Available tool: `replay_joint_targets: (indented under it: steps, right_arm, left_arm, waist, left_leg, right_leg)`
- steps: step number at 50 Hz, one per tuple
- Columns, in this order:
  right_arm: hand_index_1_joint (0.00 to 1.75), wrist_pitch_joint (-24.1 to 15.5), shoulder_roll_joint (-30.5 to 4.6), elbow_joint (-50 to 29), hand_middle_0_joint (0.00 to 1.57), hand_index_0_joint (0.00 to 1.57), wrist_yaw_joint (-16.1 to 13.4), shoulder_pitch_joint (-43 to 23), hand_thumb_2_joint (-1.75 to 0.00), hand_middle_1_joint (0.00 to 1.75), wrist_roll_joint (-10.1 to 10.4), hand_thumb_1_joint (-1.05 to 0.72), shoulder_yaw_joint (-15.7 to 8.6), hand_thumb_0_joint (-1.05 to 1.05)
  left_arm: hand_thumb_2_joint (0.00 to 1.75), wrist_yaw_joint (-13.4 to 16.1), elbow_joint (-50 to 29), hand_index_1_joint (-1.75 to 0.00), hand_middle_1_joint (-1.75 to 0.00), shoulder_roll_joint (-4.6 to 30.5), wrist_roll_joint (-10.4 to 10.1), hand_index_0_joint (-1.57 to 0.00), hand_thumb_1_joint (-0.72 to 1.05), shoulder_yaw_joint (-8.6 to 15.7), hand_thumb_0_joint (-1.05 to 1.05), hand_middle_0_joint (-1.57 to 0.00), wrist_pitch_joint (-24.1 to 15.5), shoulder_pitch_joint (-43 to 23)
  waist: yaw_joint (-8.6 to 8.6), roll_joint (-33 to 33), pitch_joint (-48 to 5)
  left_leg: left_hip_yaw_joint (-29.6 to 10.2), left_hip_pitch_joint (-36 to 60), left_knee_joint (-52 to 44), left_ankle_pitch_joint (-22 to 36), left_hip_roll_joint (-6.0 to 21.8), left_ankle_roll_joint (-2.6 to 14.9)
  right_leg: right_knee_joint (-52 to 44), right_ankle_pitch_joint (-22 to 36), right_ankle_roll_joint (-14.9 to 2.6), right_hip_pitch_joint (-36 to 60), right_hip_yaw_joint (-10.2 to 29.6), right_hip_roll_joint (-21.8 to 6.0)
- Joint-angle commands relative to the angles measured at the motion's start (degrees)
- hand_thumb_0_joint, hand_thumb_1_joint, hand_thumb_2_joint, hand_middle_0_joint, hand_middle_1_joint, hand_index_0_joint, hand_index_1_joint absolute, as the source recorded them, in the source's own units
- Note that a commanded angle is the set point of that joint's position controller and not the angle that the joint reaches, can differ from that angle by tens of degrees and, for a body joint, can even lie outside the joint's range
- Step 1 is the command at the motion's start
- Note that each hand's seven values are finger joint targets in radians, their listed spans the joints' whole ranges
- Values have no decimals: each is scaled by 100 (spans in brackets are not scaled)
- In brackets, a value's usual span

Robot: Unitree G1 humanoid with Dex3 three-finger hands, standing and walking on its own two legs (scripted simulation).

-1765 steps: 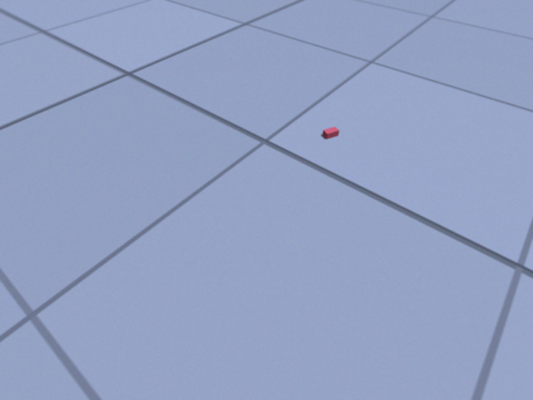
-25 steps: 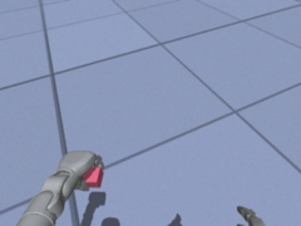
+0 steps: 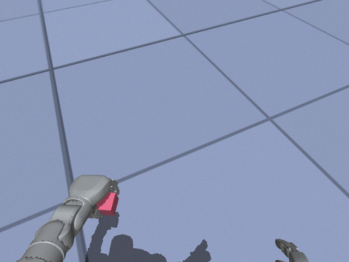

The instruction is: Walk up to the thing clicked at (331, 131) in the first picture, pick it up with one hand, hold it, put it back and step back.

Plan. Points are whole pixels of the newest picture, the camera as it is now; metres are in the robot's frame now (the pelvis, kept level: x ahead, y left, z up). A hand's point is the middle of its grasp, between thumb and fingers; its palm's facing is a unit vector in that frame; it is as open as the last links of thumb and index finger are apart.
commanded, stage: crouch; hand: left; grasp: from above
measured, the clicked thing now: (99, 202) +0.31 +0.22 -0.10
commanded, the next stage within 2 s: lower in 1.68 s
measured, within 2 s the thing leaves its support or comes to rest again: neither
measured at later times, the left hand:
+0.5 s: hand (117, 211) +0.36 +0.23 -0.31, palm faces -0.42 +0.08 -0.91, open 7.6 cm
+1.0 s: hand (127, 216) +0.40 +0.23 -0.49, palm faces -0.43 +0.04 -0.90, open 7.6 cm
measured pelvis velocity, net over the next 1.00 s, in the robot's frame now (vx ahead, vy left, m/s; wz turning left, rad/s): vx -0.07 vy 0.01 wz -0.09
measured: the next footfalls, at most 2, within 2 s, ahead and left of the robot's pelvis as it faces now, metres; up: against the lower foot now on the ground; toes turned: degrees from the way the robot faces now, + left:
none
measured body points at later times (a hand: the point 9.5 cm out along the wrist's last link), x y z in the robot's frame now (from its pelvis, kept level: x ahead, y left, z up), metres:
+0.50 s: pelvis -0.06 +0.01 -0.19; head +0.10 +0.03 +0.23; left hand +0.38 +0.22 -0.26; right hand -0.01 -0.27 -0.32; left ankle +0.03 +0.13 -0.72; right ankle +0.01 -0.13 -0.72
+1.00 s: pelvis -0.07 +0.01 -0.33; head +0.17 +0.05 +0.06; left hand +0.42 +0.23 -0.44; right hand -0.02 -0.27 -0.45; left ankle +0.03 +0.13 -0.72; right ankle +0.00 -0.13 -0.72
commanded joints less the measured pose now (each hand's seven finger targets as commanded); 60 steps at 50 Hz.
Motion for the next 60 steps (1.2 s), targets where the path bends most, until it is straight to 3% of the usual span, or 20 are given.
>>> replay_joint_targets:
  steps: [1, 4, 11, 17, 22, 24, 29, 32, 36, 38, 40, 42, 47, 48, 51, 53, 56, 57, 58, 60]
  right_arm:
    - [30, -154, -781, -457, 20, 20, 32, 220, -90, 30, -140, -91, -389, 0]
    - [30, -190, -833, -416, 20, 20, 110, 349, -90, 30, -216, -91, -444, 0]
    - [30, -374, -964, -182, 20, 20, 128, 598, -90, 30, -387, -91, -567, 0]
    - [30, -575, -1025, -80, 20, 20, 96, 760, -90, 30, -499, -90, -585, 0]
    - [30, -709, -1023, 1, 20, 20, 112, 823, -90, 30, -565, -90, -526, 0]
    - [30, -761, -1062, 11, 20, 20, 139, 860, -90, 30, -595, -90, -521, 0]
    - [30, -875, -1075, 116, 20, 20, 250, 944, -90, 30, -645, -90, -439, 0]
    - [30, -942, -1117, 175, 20, 20, 338, 990, -90, 30, -688, -90, -408, 0]
    - [30, -978, -1127, 336, 20, 20, 458, 1131, -90, 30, -764, -91, -375, 0]
    - [30, -1015, -1104, 377, 20, 20, 539, 1170, -90, 30, -821, -91, -347, 0]
    - [30, -1015, -1133, 445, 20, 20, 567, 1181, -90, 30, -840, -91, -365, 0]
    - [30, -1019, -1092, 441, 20, 20, 636, 1209, -90, 30, -882, -91, -325, 0]
    - [30, -1014, -1142, 504, 20, 20, 733, 1171, -90, 30, -937, -91, -318, 0]
    - [30, -1012, -1080, 492, 20, 20, 771, 1206, -91, 30, -959, -92, -328, 0]
    - [30, -988, -1148, 537, 20, 20, 826, 1213, -90, 30, -981, -92, -308, 0]
    - [30, -957, -1083, 523, 20, 20, 843, 1175, -90, 30, -983, -92, -268, 0]
    - [30, -960, -1119, 537, 20, 20, 897, 1216, -91, 30, -1014, -92, -266, 0]
    - [30, -952, -1135, 554, 20, 20, 896, 1149, -91, 30, -1009, -92, -262, 0]
    - [30, -947, -1189, 560, 20, 20, 909, 1233, -91, 30, -1025, -92, -265, 0]
    - [30, -932, -1190, 550, 20, 20, 912, 1182, -91, 30, -1019, -92, -250, 0]
  left_arm:
    - [41, 798, -221, -33, -34, 945, 327, -118, 81, 457, 0, -117, 0, -2271]
    - [39, 1138, 420, -32, -33, 827, 478, -122, 85, 418, 0, -120, 34, -2455]
    - [44, 1658, 949, -31, -31, 1143, 690, -127, 91, 611, 0, -126, 189, -3624]
    - [42, 1777, 1498, -28, -29, 1337, 710, -127, 91, 793, 0, -126, 326, -4082]
    - [45, 1653, 1956, -31, -31, 1418, 676, -127, 92, 785, 0, -126, 386, -4398]
    - [44, 1616, 1918, -30, -31, 1629, 684, -128, 94, 888, 0, -127, 329, -4602]
    - [41, 1597, 2135, -27, -29, 1797, 738, -129, 95, 976, 0, -127, 107, -4884]
    - [39, 1674, 2205, -25, -27, 1813, 768, -129, 94, 1010, 0, -127, 22, -4972]
    - [36, 1832, 2075, -23, -24, 2248, 946, -124, 87, 1240, 0, -123, -89, -5255]
    - [37, 1880, 2141, -22, -24, 2000, 922, -125, 87, 1155, 0, -123, -82, -5405]
    - [34, 1938, 2066, -20, -21, 2282, 983, -121, 81, 1278, 0, -120, -111, -5688]
    - [31, 1957, 2426, -19, -20, 2183, 1006, -122, 82, 1264, 0, -120, -77, -5364]
    - [39, 1948, 2690, -23, -24, 2330, 1053, -123, 84, 1349, 0, -122, -85, -5432]
    - [38, 1943, 2281, -24, -25, 2454, 1013, -124, 86, 1423, 0, -123, -128, -5648]
    - [37, 1873, 2782, -24, -26, 2339, 1048, -122, 84, 1346, 0, -120, -126, -5395]
    - [35, 1882, 2587, -24, -26, 2735, 1060, -122, 84, 1544, 0, -120, -173, -5610]
    - [35, 1843, 2795, -24, -27, 2486, 1037, -124, 87, 1410, 0, -121, -224, -5595]
    - [34, 1834, 2821, -24, -26, 2502, 1039, -123, 86, 1370, 0, -121, -235, -5654]
    - [33, 1828, 2807, -25, -28, 2631, 1081, -122, 86, 1457, 0, -119, -267, -5686]
    - [32, 1847, 2714, -24, -26, 2847, 1106, -122, 84, 1551, 0, -119, -310, -5778]
  waist:
    - [-280, -54, -1767]
    - [-314, -174, -2017]
    - [-444, 400, -3069]
    - [-514, 384, -3653]
    - [-701, 370, -3540]
    - [-724, 467, -3857]
    - [-884, 605, -3869]
    - [-918, 843, -4091]
    - [-892, 1164, -4574]
    - [-1025, 1206, -4535]
    - [-969, 1449, -4740]
    - [-988, 1329, -4608]
    - [-1035, 1345, -4404]
    - [-1018, 1384, -4610]
    - [-1092, 1209, -4407]
    - [-1014, 1259, -4520]
    - [-1148, 1102, -4244]
    - [-1094, 1152, -4259]
    - [-1164, 1244, -4276]
    - [-1047, 1313, -4391]
  left_leg:
    - [45, 306, 821, 1003, -192, 87]
    - [32, -530, 1554, 779, -193, 145]
    - [-119, -1764, 2808, 117, -142, 146]
    - [-255, -2852, 3639, -582, -108, 145]
    - [-344, -3860, 4157, -1475, -110, 148]
    - [-385, -4007, 4444, -1495, -101, 146]
    - [-509, -4654, 4993, -1862, -109, 141]
    - [-560, -4660, 5293, -1776, -80, 123]
    - [-492, -4685, 5786, -1252, -70, 114]
    - [-562, -4695, 5956, -1046, -38, 108]
    - [-508, -4695, 6150, -946, -37, 107]
    - [-412, -4932, 6421, -783, -46, 144]
    - [-425, -5363, 6710, -942, -28, 143]
    - [-366, -5316, 6858, -715, -19, 167]
    - [-362, -5666, 7067, -736, -23, 183]
    - [-303, -5866, 7221, -730, -15, 203]
    - [-303, -6144, 7402, -793, -7, 218]
    - [-308, -6164, 7418, -854, 0, 214]
    - [-325, -6111, 7479, -774, 1, 201]
    - [-314, -6214, 7533, -906, 7, 191]
  right_leg:
    - [439, 1038, -171, -972, -140, 221]
    - [1042, 818, -170, -1667, -141, 218]
    - [2409, 195, -252, -3290, -299, 232]
    - [3373, -376, -291, -4269, -376, 234]
    - [3924, -1112, -315, -5126, -428, 245]
    - [4231, -1116, -328, -5397, -458, 247]
    - [4841, -1445, -348, -6223, -550, 257]
    - [5169, -1393, -354, -6684, -609, 244]
    - [5587, -996, -347, -6825, -658, 271]
    - [5802, -853, -339, -7074, -709, 246]
    - [5953, -784, -353, -7207, -716, 271]
    - [6029, -591, -317, -7075, -710, 286]
    - [6365, -683, -318, -7352, -773, 310]
    - [6397, -449, -310, -7219, -765, 346]
    - [6555, -455, -283, -7316, -797, 369]
    - [6631, -399, -283, -7199, -772, 420]
    - [6756, -403, -258, -7299, -805, 420]
    - [6815, -481, -278, -7415, -808, 451]
    - [6898, -417, -272, -7471, -840, 431]
    - [6976, -522, -289, -7443, -856, 462]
